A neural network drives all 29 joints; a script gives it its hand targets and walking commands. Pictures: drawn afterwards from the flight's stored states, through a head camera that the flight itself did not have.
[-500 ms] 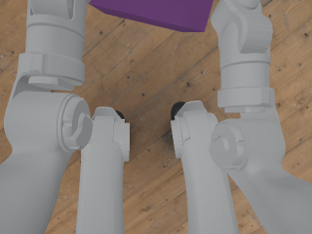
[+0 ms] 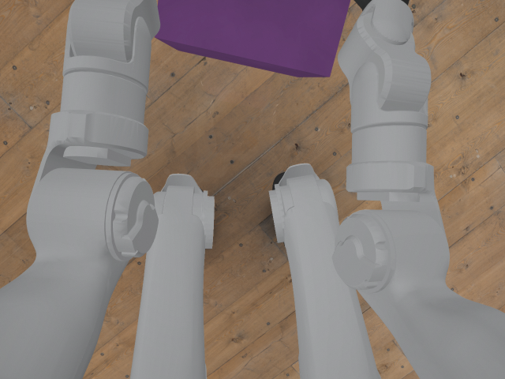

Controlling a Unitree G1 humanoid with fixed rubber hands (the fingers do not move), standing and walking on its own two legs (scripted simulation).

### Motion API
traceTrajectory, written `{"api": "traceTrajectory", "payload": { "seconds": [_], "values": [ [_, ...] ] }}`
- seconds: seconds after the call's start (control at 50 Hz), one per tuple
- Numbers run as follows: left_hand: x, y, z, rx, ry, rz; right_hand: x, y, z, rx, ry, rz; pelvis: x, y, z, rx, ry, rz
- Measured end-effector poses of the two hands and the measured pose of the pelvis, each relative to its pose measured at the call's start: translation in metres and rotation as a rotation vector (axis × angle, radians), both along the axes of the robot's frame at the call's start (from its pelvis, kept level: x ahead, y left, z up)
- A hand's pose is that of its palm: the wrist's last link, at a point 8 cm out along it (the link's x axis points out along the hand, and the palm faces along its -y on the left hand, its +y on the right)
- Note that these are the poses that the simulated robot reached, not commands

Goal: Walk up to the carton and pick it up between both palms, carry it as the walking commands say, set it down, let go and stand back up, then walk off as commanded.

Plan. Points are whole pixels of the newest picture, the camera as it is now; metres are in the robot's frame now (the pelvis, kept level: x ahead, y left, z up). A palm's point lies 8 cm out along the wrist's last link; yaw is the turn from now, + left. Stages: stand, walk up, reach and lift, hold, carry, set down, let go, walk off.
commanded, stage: reach and lift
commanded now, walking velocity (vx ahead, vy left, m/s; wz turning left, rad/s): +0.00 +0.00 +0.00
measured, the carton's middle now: out of the picture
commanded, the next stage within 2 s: none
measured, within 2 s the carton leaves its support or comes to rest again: neither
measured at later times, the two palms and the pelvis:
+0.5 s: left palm out of the picture +0.55 +0.10 -0.04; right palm (420, 2) +0.50 -0.16 -0.04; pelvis +0.00 +0.00 +0.05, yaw +0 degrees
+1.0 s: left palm out of the picture +0.52 +0.10 +0.03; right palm (477, 3) +0.47 -0.16 +0.03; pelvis +0.00 +0.00 +0.11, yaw +0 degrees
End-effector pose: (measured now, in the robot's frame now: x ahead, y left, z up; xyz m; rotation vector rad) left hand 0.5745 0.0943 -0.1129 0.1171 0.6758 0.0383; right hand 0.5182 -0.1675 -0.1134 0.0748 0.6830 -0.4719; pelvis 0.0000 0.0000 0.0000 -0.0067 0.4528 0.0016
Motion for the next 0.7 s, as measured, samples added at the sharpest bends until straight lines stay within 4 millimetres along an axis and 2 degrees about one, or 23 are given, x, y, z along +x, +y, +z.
{"api": "traceTrajectory", "payload": {
  "seconds": [0.7],
  "values": [
    [-0.035,0.007,0.101,-0.001,-0.005,0.004,-0.032,0.006,0.103,0.000,-0.009,0.001,-0.005,-0.001,0.073,0.005,-0.133,-0.005]
  ]
}}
